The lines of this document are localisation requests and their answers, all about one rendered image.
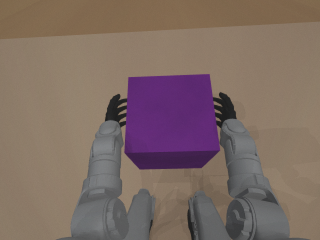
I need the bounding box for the robot right hand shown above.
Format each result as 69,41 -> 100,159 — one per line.
213,92 -> 237,128

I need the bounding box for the robot left thigh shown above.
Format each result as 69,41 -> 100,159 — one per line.
122,193 -> 156,240

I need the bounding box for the left robot upper arm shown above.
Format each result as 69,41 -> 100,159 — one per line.
56,197 -> 129,240

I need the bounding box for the right robot upper arm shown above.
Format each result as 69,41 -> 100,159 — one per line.
225,197 -> 310,240

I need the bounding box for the robot left forearm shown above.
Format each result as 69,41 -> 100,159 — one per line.
70,120 -> 124,237

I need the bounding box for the robot left hand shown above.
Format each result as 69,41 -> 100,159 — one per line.
105,94 -> 127,128

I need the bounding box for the right robot shin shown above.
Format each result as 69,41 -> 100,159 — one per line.
192,190 -> 212,240

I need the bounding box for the robot right forearm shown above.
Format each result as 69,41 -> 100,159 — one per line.
219,118 -> 290,233

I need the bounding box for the carton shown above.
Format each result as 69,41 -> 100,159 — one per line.
124,74 -> 220,170

